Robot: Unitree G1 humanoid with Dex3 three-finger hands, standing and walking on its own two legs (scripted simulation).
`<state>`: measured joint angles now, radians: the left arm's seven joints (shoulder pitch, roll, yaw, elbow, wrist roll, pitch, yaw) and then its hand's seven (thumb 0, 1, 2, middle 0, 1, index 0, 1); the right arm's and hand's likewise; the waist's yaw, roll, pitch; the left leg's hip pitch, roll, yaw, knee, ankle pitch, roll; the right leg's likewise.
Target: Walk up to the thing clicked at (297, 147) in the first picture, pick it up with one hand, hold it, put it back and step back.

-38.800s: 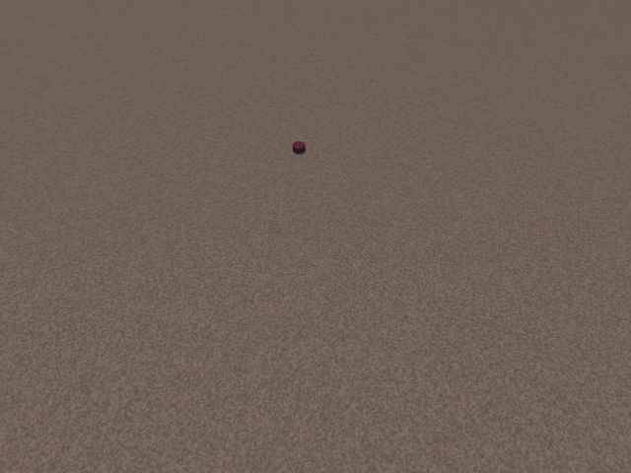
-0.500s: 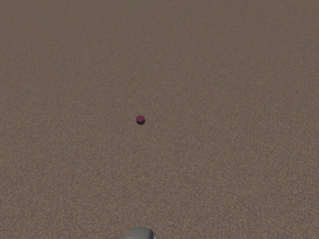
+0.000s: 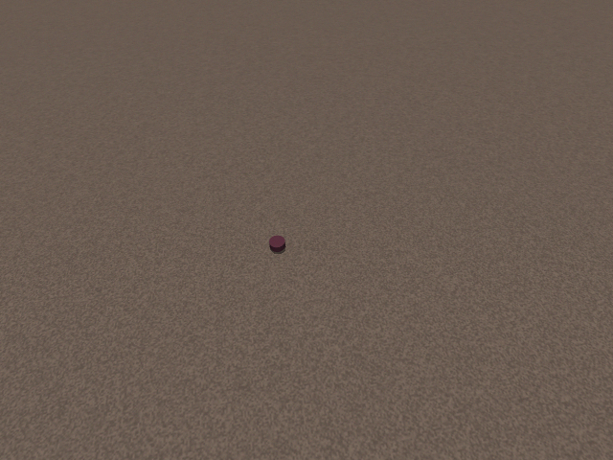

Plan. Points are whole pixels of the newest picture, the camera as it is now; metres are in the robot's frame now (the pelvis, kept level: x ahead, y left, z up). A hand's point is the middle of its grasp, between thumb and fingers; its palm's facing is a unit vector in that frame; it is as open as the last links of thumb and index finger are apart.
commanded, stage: step back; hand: left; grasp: from above
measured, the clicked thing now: (277, 243) +1.07 +0.20 -0.75
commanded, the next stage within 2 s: stand in 0.46 s
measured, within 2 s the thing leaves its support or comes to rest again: neither
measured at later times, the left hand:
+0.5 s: hand out of the picture +0.15 +0.27 -0.14, palm faces -0.01 -0.93 -0.36, open 7.4 cm
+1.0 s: hand out of the picture +0.10 +0.26 -0.14, palm faces -0.04 -0.94 -0.34, open 7.4 cm
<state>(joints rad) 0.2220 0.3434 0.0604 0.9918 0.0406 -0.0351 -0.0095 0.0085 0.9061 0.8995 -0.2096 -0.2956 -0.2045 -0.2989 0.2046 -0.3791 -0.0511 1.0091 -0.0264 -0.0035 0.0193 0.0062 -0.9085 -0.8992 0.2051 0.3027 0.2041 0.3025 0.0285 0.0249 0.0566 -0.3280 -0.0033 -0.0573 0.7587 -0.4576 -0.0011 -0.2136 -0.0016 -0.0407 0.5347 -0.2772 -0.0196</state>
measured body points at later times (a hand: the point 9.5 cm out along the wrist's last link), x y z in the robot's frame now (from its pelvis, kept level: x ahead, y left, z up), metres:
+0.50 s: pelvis +0.04 +0.02 +0.01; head +0.05 +0.02 +0.46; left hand +0.15 +0.32 -0.12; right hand +0.16 -0.28 -0.12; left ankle +0.04 +0.13 -0.73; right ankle +0.01 -0.12 -0.73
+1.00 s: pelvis +0.02 +0.01 +0.02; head +0.02 +0.01 +0.47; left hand +0.11 +0.31 -0.12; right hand +0.09 -0.29 -0.12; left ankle +0.04 +0.13 -0.73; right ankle +0.01 -0.12 -0.73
